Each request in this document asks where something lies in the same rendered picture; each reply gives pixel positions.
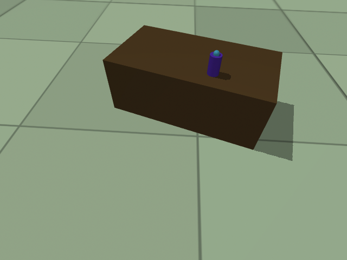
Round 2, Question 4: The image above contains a bottle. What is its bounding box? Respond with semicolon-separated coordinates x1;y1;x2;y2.
207;50;223;77

